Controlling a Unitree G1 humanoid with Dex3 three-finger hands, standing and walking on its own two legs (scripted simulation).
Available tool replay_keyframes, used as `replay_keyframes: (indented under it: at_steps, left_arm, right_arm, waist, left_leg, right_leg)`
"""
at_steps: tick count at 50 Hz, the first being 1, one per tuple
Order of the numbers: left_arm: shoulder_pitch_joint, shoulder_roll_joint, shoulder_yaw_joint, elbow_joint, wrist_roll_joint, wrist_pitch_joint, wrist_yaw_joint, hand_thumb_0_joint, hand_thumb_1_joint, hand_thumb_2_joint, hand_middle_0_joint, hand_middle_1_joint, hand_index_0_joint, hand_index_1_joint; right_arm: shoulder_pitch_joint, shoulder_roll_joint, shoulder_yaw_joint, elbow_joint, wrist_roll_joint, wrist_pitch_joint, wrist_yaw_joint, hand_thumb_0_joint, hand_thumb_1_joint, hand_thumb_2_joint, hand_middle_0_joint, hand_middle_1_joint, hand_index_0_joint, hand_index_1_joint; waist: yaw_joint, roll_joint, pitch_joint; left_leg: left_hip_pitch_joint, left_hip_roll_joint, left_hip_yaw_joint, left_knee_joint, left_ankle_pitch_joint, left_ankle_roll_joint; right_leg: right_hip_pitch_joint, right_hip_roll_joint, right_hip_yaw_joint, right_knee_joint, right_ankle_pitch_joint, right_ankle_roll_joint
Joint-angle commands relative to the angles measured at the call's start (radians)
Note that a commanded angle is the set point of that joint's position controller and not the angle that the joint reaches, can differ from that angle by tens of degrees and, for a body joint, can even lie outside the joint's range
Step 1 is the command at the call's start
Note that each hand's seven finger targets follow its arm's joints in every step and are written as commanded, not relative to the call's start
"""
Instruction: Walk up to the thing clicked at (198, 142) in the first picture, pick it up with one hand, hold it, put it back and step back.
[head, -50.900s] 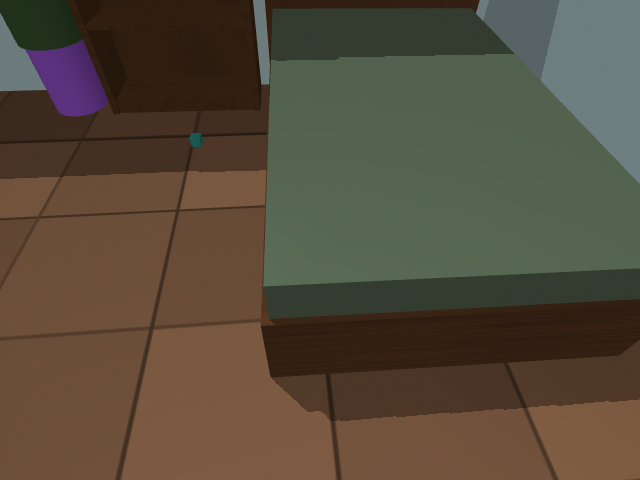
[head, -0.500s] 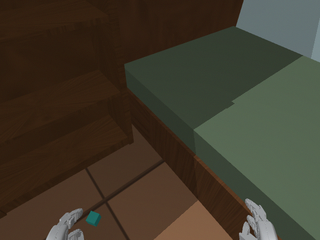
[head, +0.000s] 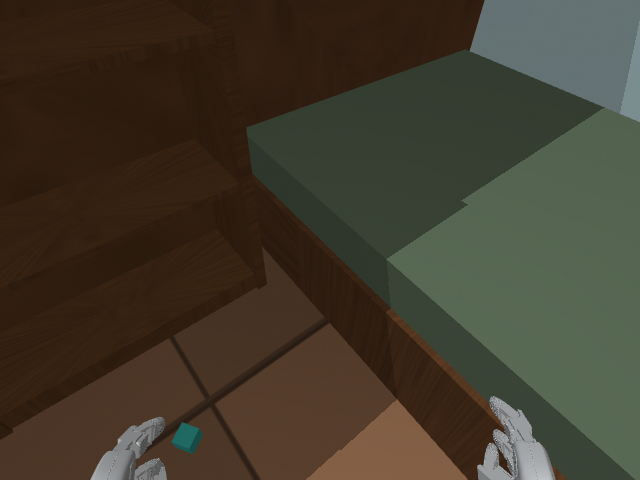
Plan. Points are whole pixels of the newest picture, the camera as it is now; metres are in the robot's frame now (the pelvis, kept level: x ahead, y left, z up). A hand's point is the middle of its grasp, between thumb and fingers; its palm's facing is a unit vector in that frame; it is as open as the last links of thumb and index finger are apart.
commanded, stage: home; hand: left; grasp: from above
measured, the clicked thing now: (187, 438) +0.40 +0.35 -0.69
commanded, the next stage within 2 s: stand in 0.06 s
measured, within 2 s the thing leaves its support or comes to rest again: neither
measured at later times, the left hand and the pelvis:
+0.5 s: hand out of the picture +0.09 +0.24 -0.11, palm faces +0.01 -0.94 -0.33, open 7.4 cm; pelvis +0.00 +0.00 +0.04, yaw +0 degrees
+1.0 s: hand out of the picture +0.03 +0.25 -0.10, palm faces +0.01 -0.94 -0.33, open 7.4 cm; pelvis -0.02 +0.01 +0.06, yaw -1 degrees
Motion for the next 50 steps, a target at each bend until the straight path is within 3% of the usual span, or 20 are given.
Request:
replay_keyframes:
  at_steps: [1,7,8,9,10,11,12,14,16,21,24,30,35,37,38,43,45,50]
  left_arm:
    - [-0.010,0.101,0.070,-0.193,0.004,-0.055,0.011,0.000,0.900,0.900,-0.200,-0.300,-0.200,-0.300]
    - [-0.020,0.102,0.063,-0.196,0.007,-0.063,0.011,0.000,0.900,0.900,-0.200,-0.300,-0.200,-0.300]
    - [-0.296,0.185,0.061,0.155,0.120,-0.270,0.049,0.000,0.900,0.900,-0.200,-0.301,-0.200,-0.300]
    - [-0.202,0.199,0.079,0.328,0.129,-0.337,0.045,0.000,0.900,0.900,-0.200,-0.300,-0.200,-0.301]
    - [-0.203,0.211,0.078,0.375,0.133,-0.369,0.038,0.000,0.900,0.900,-0.200,-0.300,-0.200,-0.301]
    - [-0.234,0.211,0.071,0.405,0.131,-0.386,0.031,0.000,0.900,0.900,-0.200,-0.300,-0.200,-0.301]
    - [-0.243,0.207,0.060,0.446,0.124,-0.402,0.026,0.000,0.900,0.900,-0.200,-0.300,-0.200,-0.301]
    - [-0.251,0.203,0.060,0.518,0.117,-0.415,0.023,0.000,0.900,0.900,-0.200,-0.300,-0.200,-0.301]
    - [-0.270,0.203,0.065,0.596,0.104,-0.423,0.024,0.000,0.900,0.900,-0.200,-0.300,-0.200,-0.301]
    - [-0.322,0.212,0.063,0.761,0.107,-0.459,0.025,0.000,0.900,0.900,-0.200,-0.300,-0.200,-0.301]
    - [-0.326,0.213,0.059,0.838,0.102,-0.470,0.026,0.000,0.900,0.900,-0.200,-0.300,-0.200,-0.301]
    - [-0.307,0.210,0.049,0.977,0.093,-0.470,0.028,0.000,0.900,0.900,-0.200,-0.300,-0.200,-0.301]
    - [-0.320,0.214,0.044,1.054,0.089,-0.470,0.029,0.000,0.900,0.900,-0.200,-0.300,-0.200,-0.301]
    - [-0.334,0.220,0.044,1.081,0.086,-0.470,0.028,0.000,0.900,0.900,-0.200,-0.300,-0.200,-0.301]
    - [-0.324,0.217,0.042,1.094,0.089,-0.471,0.027,0.000,0.900,0.900,-0.200,-0.300,-0.200,-0.301]
    - [-0.335,0.224,0.041,1.139,0.093,-0.468,0.023,0.000,0.900,0.900,-0.200,-0.300,-0.200,-0.301]
    - [-0.326,0.224,0.036,1.153,0.092,-0.474,0.021,0.000,0.900,0.900,-0.200,-0.300,-0.200,-0.301]
    - [-0.351,0.236,0.035,1.173,0.090,-0.478,0.021,0.000,0.900,0.900,-0.200,-0.300,-0.200,-0.301]
  right_arm:
    - [-0.064,-0.124,-0.052,-0.167,0.003,-0.062,-0.016,0.000,-0.901,-0.899,0.200,0.299,0.200,0.299]
    - [-0.063,-0.125,-0.054,-0.165,0.003,-0.057,-0.015,0.000,-0.901,-0.899,0.200,0.299,0.200,0.299]
    - [-0.129,-0.242,-0.091,0.085,-0.122,0.055,0.044,0.000,-0.901,-0.899,0.199,0.299,0.199,0.299]
    - [-0.127,-0.236,-0.107,0.084,-0.119,0.097,0.078,0.000,-0.900,-0.900,0.200,0.300,0.200,0.300]
    - [-0.123,-0.238,-0.104,0.081,-0.122,0.116,0.096,0.000,-0.900,-0.900,0.200,0.300,0.200,0.300]
    - [-0.099,-0.240,-0.101,0.083,-0.119,0.130,0.108,0.000,-0.900,-0.900,0.200,0.300,0.200,0.300]
    - [-0.114,-0.234,-0.097,0.098,-0.102,0.135,0.124,0.000,-0.900,-0.900,0.200,0.300,0.200,0.300]
    - [-0.130,-0.218,-0.103,0.138,-0.066,0.143,0.152,0.000,-0.900,-0.900,0.200,0.300,0.200,0.300]
    - [-0.151,-0.222,-0.111,0.153,-0.057,0.152,0.159,0.000,-0.900,-0.900,0.200,0.300,0.200,0.300]
    - [-0.165,-0.218,-0.114,0.232,-0.059,0.181,0.164,0.000,-0.900,-0.900,0.200,0.300,0.200,0.300]
    - [-0.149,-0.221,-0.116,0.276,-0.055,0.190,0.161,0.000,-0.900,-0.900,0.200,0.300,0.200,0.300]
    - [-0.165,-0.240,-0.112,0.357,-0.049,0.199,0.152,0.000,-0.900,-0.900,0.200,0.300,0.200,0.300]
    - [-0.157,-0.255,-0.113,0.416,-0.039,0.204,0.148,0.000,-0.900,-0.900,0.200,0.300,0.200,0.300]
    - [-0.153,-0.254,-0.111,0.433,-0.038,0.206,0.148,0.000,-0.900,-0.900,0.200,0.300,0.200,0.300]
    - [-0.166,-0.254,-0.110,0.441,-0.037,0.206,0.149,0.000,-0.900,-0.900,0.200,0.300,0.200,0.300]
    - [-0.183,-0.261,-0.111,0.466,-0.037,0.215,0.152,0.000,-0.900,-0.900,0.200,0.300,0.200,0.300]
    - [-0.190,-0.258,-0.109,0.473,-0.033,0.214,0.156,0.000,-0.900,-0.900,0.200,0.300,0.200,0.300]
    - [-0.186,-0.256,-0.106,0.497,-0.032,0.216,0.161,0.000,-0.900,-0.900,0.200,0.300,0.200,0.300]
  waist:
    - [0.004,-0.011,-0.084]
    - [0.000,0.005,-0.079]
    - [0.082,-0.058,0.135]
    - [0.077,-0.102,0.061]
    - [0.063,-0.118,0.042]
    - [0.045,-0.068,0.054]
    - [0.057,-0.017,0.027]
    - [0.081,-0.043,0.021]
    - [0.081,-0.048,0.014]
    - [0.063,-0.060,0.063]
    - [0.057,-0.051,0.077]
    - [0.065,-0.012,0.137]
    - [0.059,-0.009,0.153]
    - [0.052,-0.009,0.171]
    - [0.064,-0.021,0.173]
    - [0.062,-0.015,0.219]
    - [0.064,-0.036,0.201]
    - [0.053,-0.050,0.207]
  left_leg:
    - [0.108,-0.027,-0.004,-0.171,0.198,0.015]
    - [0.109,-0.026,-0.006,-0.176,0.193,0.012]
    - [0.145,0.020,-0.037,-0.245,0.401,0.055]
    - [0.205,0.009,-0.007,-0.240,0.398,0.063]
    - [0.249,0.007,-0.001,-0.247,0.398,0.067]
    - [0.240,0.009,-0.030,-0.272,0.364,0.066]
    - [0.284,0.008,-0.047,-0.300,0.351,0.072]
    - [0.330,0.007,-0.037,-0.330,0.347,0.067]
    - [0.361,0.013,-0.044,-0.347,0.317,0.064]
    - [0.403,0.014,-0.041,-0.419,0.264,0.061]
    - [0.459,0.023,-0.046,-0.447,0.342,0.055]
    - [0.500,0.057,-0.085,-0.592,0.338,0.049]
    - [0.555,0.066,-0.084,-0.663,0.343,0.040]
    - [0.535,0.068,-0.083,-0.700,0.297,0.035]
    - [0.543,0.063,-0.077,-0.693,0.322,0.034]
    - [0.507,0.068,-0.092,-0.768,0.145,0.028]
    - [0.527,0.063,-0.080,-0.749,0.204,0.029]
    - [0.551,0.063,-0.073,-0.752,0.207,0.025]
  right_leg:
    - [0.035,0.031,-0.005,-0.158,0.179,-0.014]
    - [0.024,0.033,-0.006,-0.153,0.176,-0.015]
    - [0.198,-0.049,0.088,-0.197,0.217,-0.071]
    - [0.226,-0.062,0.133,-0.222,0.226,-0.095]
    - [0.216,-0.069,0.155,-0.221,0.249,-0.105]
    - [0.210,-0.051,0.141,-0.219,0.244,-0.096]
    - [0.254,-0.058,0.137,-0.211,0.269,-0.082]
    - [0.278,-0.069,0.130,-0.229,0.268,-0.069]
    - [0.278,-0.071,0.126,-0.268,0.249,-0.057]
    - [0.315,-0.087,0.138,-0.364,0.252,-0.048]
    - [0.340,-0.089,0.132,-0.392,0.321,-0.047]
    - [0.412,-0.080,0.114,-0.473,0.330,-0.035]
    - [0.450,-0.082,0.114,-0.534,0.324,-0.030]
    - [0.474,-0.083,0.115,-0.549,0.311,-0.024]
    - [0.484,-0.089,0.118,-0.565,0.326,-0.025]
    - [0.481,-0.083,0.113,-0.595,0.251,-0.021]
    - [0.497,-0.094,0.122,-0.621,0.271,-0.023]
    - [0.479,-0.101,0.130,-0.647,0.247,-0.021]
